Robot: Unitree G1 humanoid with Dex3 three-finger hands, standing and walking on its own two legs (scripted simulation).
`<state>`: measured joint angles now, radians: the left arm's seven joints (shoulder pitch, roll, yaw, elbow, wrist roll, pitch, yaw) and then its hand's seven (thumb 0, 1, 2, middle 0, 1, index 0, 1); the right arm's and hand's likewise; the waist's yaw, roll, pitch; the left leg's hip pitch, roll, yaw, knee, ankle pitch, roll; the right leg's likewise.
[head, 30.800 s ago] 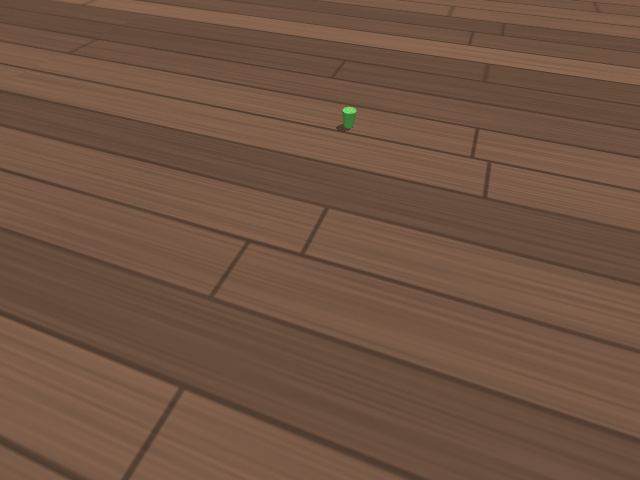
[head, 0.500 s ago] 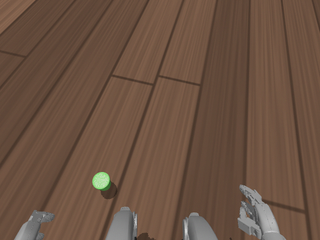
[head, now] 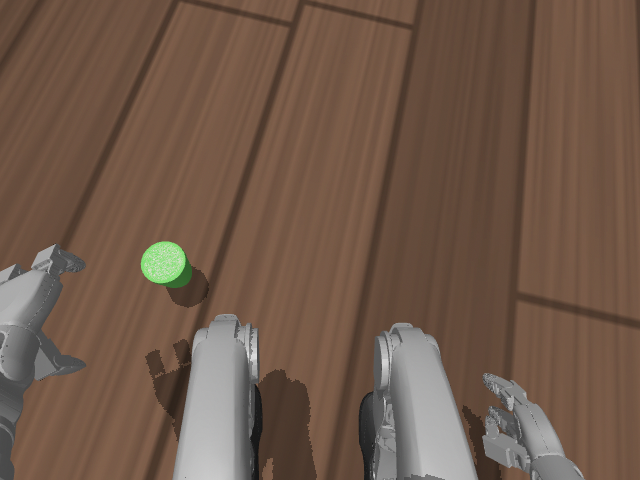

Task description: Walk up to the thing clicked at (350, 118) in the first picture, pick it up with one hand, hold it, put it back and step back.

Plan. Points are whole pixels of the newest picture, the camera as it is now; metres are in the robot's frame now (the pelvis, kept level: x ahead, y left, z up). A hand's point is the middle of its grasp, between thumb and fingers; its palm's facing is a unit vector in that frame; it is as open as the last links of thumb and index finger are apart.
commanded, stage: rise first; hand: left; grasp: from above
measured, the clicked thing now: (171, 268) +0.44 +0.31 -0.40
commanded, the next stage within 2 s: approach in 1.38 s
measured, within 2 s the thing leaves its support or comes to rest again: neither
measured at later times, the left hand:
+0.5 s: hand (91, 294) +0.35 +0.37 -0.22, palm faces -0.44 -0.17 -0.88, open 14.1 cm
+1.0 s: hand (107, 283) +0.38 +0.37 -0.26, palm faces -0.44 -0.08 -0.90, open 14.2 cm
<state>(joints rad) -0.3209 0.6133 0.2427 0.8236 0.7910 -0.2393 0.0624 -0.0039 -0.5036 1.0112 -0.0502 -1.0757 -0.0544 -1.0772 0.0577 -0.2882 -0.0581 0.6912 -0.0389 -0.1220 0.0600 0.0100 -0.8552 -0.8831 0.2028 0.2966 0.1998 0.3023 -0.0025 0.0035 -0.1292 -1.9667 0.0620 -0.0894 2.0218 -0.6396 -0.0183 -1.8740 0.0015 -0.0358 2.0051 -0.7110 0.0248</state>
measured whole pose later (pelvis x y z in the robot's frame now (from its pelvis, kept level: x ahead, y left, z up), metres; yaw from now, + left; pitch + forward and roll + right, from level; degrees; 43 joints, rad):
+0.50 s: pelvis -0.02 +0.00 -0.09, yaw -3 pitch +31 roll -7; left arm -0.61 0.78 0.25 1.15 1.12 -0.39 0.24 0.00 -0.51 1.02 -0.07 -0.99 -0.07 -0.99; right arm 0.09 -0.29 -0.02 0.77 -0.11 -0.03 0.10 0.01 -0.89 -0.89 0.20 0.30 0.20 0.30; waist -0.07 -0.02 -0.07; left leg -2.23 0.05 -0.15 2.29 -0.61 -0.02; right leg -2.11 0.02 -0.07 2.25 -0.68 0.03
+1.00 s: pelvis -0.01 +0.00 -0.12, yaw -4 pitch +31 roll -7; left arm -0.68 0.82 0.25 1.26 1.27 -0.42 0.37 0.00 -0.53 1.00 -0.08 -0.99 -0.08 -1.00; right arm 0.02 -0.26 -0.01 0.79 -0.17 0.01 0.12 0.00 -0.91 -0.89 0.20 0.30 0.20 0.30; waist -0.08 -0.04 -0.05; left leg -2.31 0.05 -0.17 2.40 -0.65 -0.02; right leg -2.18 0.03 -0.07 2.35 -0.73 0.04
